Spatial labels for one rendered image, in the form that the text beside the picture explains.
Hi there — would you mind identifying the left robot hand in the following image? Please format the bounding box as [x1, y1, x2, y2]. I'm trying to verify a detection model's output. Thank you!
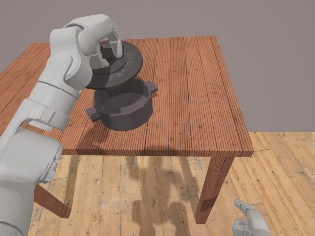
[71, 14, 123, 69]

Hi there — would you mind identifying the right robot hand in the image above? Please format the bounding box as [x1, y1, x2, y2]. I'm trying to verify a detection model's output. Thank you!
[232, 200, 270, 236]

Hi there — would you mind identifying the left robot forearm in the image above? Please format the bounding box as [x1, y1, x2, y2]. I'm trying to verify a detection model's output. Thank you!
[0, 22, 97, 158]

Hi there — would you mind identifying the lid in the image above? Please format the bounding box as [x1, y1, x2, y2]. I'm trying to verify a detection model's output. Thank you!
[85, 40, 143, 90]

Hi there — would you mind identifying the knob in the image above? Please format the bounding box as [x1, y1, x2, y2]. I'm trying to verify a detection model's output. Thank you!
[100, 48, 114, 62]

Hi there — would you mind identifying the table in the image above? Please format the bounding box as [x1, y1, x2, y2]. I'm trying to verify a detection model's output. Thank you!
[0, 36, 254, 224]

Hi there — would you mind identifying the robot left upper arm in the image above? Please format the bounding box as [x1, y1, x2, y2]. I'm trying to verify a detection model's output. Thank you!
[0, 127, 63, 236]

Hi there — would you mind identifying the pot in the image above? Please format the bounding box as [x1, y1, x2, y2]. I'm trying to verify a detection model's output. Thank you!
[86, 78, 158, 131]

